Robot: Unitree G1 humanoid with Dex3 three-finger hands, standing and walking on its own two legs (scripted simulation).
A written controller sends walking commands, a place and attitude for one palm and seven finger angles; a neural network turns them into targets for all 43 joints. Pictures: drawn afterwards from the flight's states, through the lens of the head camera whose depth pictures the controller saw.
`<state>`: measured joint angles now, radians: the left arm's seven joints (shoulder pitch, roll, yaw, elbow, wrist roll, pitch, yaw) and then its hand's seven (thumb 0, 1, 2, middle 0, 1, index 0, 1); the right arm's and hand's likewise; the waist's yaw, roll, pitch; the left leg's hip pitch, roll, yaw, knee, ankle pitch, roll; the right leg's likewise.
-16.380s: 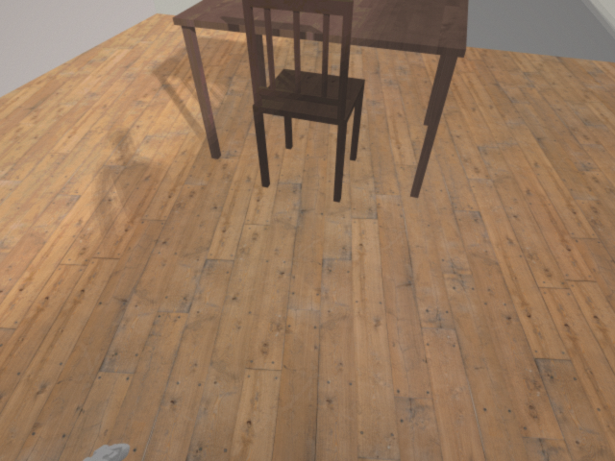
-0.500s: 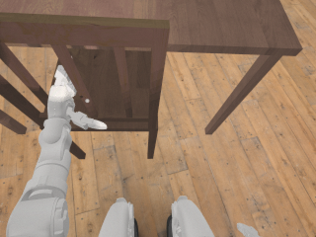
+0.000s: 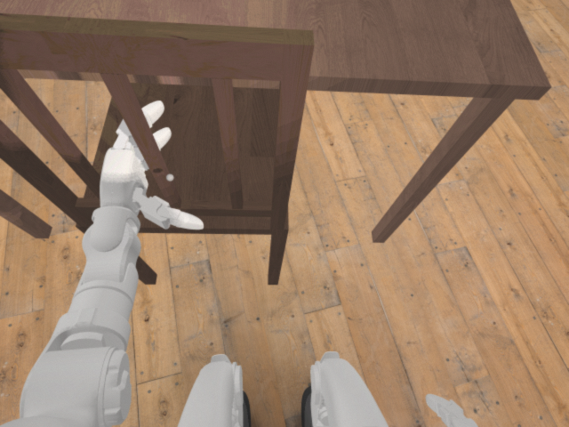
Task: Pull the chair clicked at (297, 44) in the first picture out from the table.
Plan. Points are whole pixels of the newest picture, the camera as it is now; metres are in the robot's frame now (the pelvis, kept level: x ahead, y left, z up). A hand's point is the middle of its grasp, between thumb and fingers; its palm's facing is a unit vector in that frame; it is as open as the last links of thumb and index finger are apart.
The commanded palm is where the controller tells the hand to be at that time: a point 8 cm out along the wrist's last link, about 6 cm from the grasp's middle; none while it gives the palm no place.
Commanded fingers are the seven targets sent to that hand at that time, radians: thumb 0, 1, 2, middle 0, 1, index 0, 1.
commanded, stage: hook a spindle and tug to test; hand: left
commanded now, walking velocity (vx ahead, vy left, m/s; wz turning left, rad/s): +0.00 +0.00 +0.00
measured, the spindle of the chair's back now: (152, 154) +0.48 +0.17 +0.03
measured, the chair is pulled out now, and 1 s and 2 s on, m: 0.00 0.01 0.11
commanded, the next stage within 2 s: step backward, pulling the chair out in 1.20 s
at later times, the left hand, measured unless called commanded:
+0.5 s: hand (167, 176) +0.45 +0.15 +0.03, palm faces -0.03 -1.00 -0.04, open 6.9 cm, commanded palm +0.42 +0.20 +0.03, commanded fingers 0.00 0.90 0.90 -0.50 -1.45 -0.50 -1.45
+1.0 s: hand (167, 185) +0.43 +0.15 +0.03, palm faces -0.03 -1.00 -0.03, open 5.1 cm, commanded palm +0.40 +0.20 +0.03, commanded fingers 0.00 0.90 0.90 -0.50 -1.45 -0.50 -1.45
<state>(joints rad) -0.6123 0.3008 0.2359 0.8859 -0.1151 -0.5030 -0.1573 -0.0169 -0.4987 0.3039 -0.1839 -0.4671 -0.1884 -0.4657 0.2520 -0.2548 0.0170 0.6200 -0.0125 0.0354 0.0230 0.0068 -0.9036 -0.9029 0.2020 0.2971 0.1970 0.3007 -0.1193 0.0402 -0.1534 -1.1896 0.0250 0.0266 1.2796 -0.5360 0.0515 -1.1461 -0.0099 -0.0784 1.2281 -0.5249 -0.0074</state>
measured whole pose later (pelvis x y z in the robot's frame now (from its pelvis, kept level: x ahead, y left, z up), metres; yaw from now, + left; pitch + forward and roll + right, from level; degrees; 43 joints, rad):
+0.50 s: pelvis +0.01 +0.00 +0.00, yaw +0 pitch +25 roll -3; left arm -0.57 0.30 0.24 0.85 -0.12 -0.50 -0.14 0.00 0.43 0.70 -0.49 -1.42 -0.47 -1.42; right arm 0.26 -0.26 0.01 0.62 -0.01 0.04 0.03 0.01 -0.90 -0.90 0.20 0.30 0.20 0.30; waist -0.12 0.04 -0.16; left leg -1.17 0.03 0.03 1.26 -0.54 0.05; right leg -1.13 -0.01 -0.07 1.22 -0.53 -0.01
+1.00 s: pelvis +0.02 +0.00 +0.01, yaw -1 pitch +25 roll -3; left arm -0.41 0.26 0.21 0.67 -0.15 -0.47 -0.13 0.01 0.77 0.80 -0.46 -1.45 -0.43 -1.45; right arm 0.26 -0.24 0.00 0.59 0.00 0.04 0.04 0.01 -0.90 -0.90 0.20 0.30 0.20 0.30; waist -0.10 0.04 -0.17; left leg -1.12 0.03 0.04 1.23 -0.56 0.05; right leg -1.09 0.00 -0.06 1.19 -0.54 0.00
